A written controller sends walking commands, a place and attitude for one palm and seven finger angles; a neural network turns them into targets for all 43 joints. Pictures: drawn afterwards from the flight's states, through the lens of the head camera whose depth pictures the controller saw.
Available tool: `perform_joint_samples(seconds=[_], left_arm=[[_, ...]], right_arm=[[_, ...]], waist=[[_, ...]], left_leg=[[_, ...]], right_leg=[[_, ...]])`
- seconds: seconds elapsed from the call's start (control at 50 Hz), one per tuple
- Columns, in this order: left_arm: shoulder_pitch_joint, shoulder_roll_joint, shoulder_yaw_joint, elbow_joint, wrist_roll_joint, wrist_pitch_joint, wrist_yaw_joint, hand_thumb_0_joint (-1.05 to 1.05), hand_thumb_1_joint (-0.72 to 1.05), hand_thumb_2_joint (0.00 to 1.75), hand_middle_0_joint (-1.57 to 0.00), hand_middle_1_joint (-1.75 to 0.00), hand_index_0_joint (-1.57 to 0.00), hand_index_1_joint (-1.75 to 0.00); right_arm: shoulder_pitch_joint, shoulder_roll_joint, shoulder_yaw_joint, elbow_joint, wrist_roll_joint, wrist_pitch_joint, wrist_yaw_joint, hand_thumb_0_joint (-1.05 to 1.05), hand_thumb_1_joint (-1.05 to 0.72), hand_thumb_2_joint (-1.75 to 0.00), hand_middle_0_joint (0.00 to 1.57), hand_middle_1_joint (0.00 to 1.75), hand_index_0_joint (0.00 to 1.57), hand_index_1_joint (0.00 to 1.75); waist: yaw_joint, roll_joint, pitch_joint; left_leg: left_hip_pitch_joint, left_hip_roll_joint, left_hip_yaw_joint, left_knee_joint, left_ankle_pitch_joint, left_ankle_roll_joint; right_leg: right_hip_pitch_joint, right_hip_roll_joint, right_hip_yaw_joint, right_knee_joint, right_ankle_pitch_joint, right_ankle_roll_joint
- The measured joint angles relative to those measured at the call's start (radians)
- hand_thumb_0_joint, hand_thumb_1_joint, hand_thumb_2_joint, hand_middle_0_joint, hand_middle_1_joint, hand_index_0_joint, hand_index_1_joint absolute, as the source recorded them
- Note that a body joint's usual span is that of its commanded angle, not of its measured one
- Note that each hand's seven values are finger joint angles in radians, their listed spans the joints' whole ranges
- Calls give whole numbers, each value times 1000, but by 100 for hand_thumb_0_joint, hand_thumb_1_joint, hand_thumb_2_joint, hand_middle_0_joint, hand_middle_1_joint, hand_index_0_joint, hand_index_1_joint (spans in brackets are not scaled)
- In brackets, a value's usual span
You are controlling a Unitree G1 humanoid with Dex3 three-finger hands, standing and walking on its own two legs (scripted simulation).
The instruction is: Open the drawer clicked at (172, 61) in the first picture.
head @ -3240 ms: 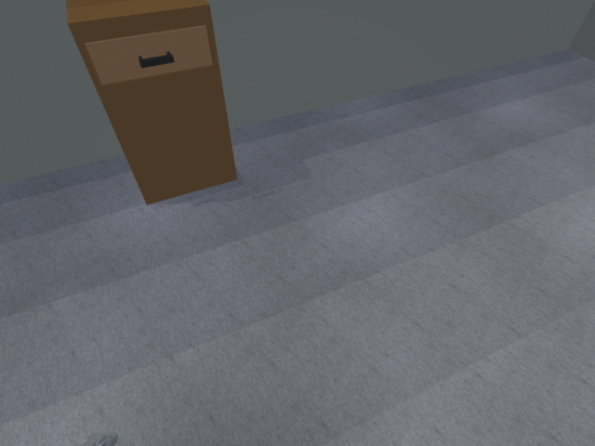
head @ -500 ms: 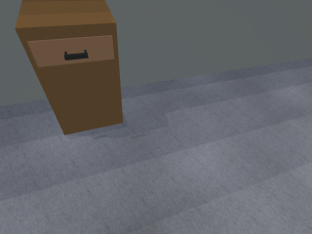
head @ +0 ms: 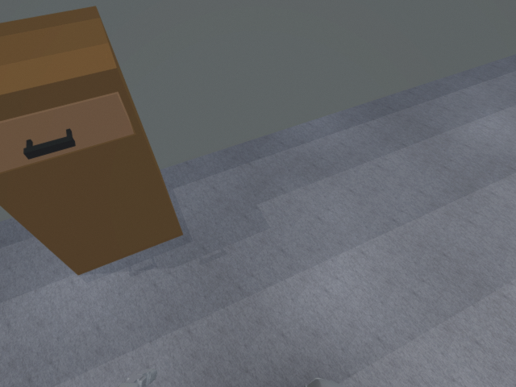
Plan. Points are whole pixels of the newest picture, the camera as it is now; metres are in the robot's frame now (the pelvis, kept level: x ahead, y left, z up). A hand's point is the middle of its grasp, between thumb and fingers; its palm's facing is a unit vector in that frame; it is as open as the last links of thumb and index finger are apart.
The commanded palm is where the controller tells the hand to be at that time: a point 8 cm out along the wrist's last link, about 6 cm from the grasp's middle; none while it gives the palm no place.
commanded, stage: turn to face it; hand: left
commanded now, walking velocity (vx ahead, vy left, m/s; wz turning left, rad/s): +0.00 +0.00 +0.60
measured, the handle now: (49, 142) +0.70 +0.57 -0.08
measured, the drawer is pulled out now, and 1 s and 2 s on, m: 0.00 0.00 0.00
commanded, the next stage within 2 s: take the last steps up to it in 0.72 s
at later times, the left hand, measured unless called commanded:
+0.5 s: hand out of the picture +0.09 +0.26 -0.16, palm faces +0.29 -0.93 -0.24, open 7.4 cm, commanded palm none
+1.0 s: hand out of the picture +0.06 +0.16 -0.13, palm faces +0.46 -0.85 -0.25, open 7.3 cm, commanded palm none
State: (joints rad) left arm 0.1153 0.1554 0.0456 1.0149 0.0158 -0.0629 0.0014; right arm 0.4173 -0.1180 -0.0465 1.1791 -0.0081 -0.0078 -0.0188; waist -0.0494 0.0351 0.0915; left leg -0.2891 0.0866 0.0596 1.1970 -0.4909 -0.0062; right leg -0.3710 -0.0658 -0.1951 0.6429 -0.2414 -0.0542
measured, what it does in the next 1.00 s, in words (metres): walks ahead, turning left: left foot, then right foot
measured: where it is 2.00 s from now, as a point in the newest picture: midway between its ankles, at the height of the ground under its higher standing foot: (215, 357)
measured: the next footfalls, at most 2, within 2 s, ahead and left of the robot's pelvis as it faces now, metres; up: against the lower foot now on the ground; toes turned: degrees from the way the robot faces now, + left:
left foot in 0.30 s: +0.14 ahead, +0.14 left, +0.00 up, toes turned +19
right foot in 0.74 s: +0.18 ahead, -0.10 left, +0.00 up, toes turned +14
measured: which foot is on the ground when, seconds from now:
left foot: up 0.00-0.28, down 0.30-0.74, up 0.76-1.00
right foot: down 0.00-0.30, up 0.32-0.72, down 0.74-1.00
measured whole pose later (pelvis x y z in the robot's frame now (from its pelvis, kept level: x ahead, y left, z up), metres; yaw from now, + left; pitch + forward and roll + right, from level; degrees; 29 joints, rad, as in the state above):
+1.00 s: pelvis +0.11 -0.02 +0.02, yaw +25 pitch -1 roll +2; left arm 0.29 0.14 0.03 0.99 0.02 -0.02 0.02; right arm 0.21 -0.23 -0.08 1.03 -0.03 0.07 0.02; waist 0.02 0.04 0.03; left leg -0.42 0.04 0.01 1.03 -0.35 -0.05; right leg -0.18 -0.08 -0.16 0.45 -0.26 -0.03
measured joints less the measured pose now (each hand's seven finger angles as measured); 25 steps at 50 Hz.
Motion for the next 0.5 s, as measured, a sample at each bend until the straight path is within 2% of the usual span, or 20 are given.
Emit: perform_joint_samples(seconds=[0.06,0.14,0.26,0.3,0.32,0.36,0.42,0.5], left_arm=[[10,-21,0,-3,-5,7,19,-1,92,89,-20,-30,-20,-30],[13,-7,5,-19,1,24,26,-2,94,89,-20,-30,-20,-30],[37,19,10,-39,8,58,18,-1,92,89,-20,-30,-20,-30],[58,30,15,-47,4,70,15,-1,92,89,-20,-30,-20,-30],[65,40,20,-48,0,80,13,-1,92,89,-20,-30,-20,-30],[70,60,26,-48,0,105,15,0,91,89,-20,-30,-20,-30],[73,81,35,-43,1,117,11,0,91,89,-20,-30,-19,-30],[87,94,35,-47,-2,113,8,0,91,89,-20,-30,-19,-30]], right_arm=[[-66,-13,-5,-49,-6,16,3,1,-91,-90,20,29,20,30],[-144,-31,-12,-118,-12,28,15,1,-91,-90,20,29,20,30],[-223,-83,-23,-186,-15,39,29,1,-93,-90,20,29,20,30],[-233,-103,-24,-215,-18,35,35,1,-93,-90,20,29,20,30],[-241,-107,-26,-227,-21,30,35,1,-93,-90,20,29,20,30],[-257,-110,-22,-247,-23,20,31,1,-92,-90,20,29,20,30],[-263,-109,-13,-262,-22,17,19,1,-92,-90,20,29,20,30],[-260,-101,-2,-258,-18,17,12,1,-91,-90,20,29,20,30]], waist=[[-3,3,-19],[5,-7,-38],[35,-39,-36],[44,-46,-37],[44,-56,-35],[47,-71,-23],[49,-73,-17],[57,-60,-20]], left_leg=[[-137,9,-4,5,62,-14],[-210,20,24,-152,109,-33],[-151,14,70,-399,141,-35],[-96,6,76,-512,217,-16],[-102,-7,74,-506,226,21],[-113,-24,71,-482,201,59],[-91,-46,57,-545,219,60],[-41,-71,36,-661,275,65]], right_leg=[[55,-5,-31,-74,12,7],[107,-22,-72,-122,6,17],[150,-64,-129,-62,-70,54],[142,-84,-142,6,-117,73],[119,-94,-124,67,-168,89],[39,-76,-23,252,-295,105],[-60,-43,79,452,-261,116],[-89,-32,131,436,-194,128]])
